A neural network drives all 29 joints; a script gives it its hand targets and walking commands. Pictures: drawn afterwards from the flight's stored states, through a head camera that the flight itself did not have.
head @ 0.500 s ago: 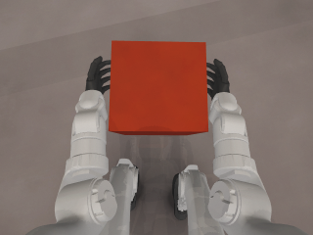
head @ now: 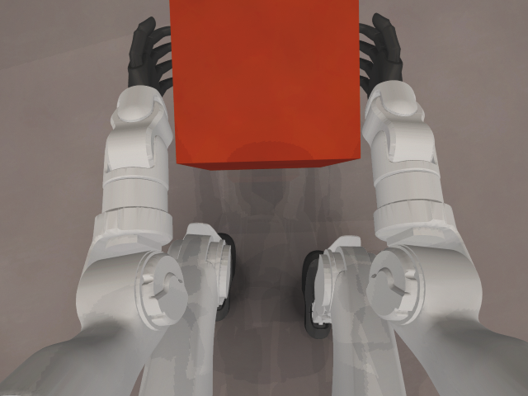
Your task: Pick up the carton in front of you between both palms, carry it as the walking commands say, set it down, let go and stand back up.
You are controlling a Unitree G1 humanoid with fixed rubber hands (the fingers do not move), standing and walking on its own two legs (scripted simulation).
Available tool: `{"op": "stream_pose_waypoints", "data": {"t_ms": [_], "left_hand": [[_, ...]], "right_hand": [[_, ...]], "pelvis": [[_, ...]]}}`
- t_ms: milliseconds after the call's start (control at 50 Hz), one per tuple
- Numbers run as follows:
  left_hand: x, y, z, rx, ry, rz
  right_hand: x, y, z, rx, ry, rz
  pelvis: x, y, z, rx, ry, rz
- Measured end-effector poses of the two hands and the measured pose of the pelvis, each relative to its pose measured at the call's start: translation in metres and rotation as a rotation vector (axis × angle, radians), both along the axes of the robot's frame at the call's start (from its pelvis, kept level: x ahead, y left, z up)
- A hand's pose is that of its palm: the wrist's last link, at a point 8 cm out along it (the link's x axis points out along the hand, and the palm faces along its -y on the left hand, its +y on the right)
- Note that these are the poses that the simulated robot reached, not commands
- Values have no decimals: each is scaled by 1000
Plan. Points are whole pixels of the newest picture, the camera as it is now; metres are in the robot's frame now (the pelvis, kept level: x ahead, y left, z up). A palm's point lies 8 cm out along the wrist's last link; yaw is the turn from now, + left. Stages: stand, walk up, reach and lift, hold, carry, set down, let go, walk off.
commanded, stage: set down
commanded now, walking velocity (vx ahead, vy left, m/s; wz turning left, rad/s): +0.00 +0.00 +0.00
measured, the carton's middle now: (264, 99) +0.51 +0.04 -0.19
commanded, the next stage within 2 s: none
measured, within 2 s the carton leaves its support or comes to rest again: rests again in 1.08 s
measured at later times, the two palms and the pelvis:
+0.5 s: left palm (160, 90) +0.52 +0.22 -0.23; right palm (342, 90) +0.55 -0.09 -0.24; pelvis +0.00 +0.00 -0.08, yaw +1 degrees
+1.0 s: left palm (165, 97) +0.51 +0.21 -0.25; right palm (342, 99) +0.54 -0.09 -0.27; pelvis -0.01 +0.00 -0.10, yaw +0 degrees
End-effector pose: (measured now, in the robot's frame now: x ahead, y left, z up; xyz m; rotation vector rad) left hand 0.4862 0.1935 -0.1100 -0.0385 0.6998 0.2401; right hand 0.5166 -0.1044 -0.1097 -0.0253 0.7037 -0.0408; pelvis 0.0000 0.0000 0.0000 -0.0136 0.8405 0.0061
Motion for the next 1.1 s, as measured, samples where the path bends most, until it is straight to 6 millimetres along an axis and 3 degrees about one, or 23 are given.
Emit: {"op": "stream_pose_waypoints", "data": {"t_ms": [280,400,880,1100], "left_hand": [[13,8,-93,12,23,6],[27,18,-109,31,39,-18],[28,18,-138,23,80,-63],[28,24,-147,17,77,-53]], "right_hand": [[20,8,-93,-22,19,44],[27,16,-124,-17,26,63],[23,12,-157,-13,64,82],[24,15,-159,22,58,124]], "pelvis": [[-5,-3,-56,3,-42,-5],[-2,-3,-75,9,-68,2],[-5,-3,-99,13,-124,-8],[-7,-5,-104,17,-163,-11]]}}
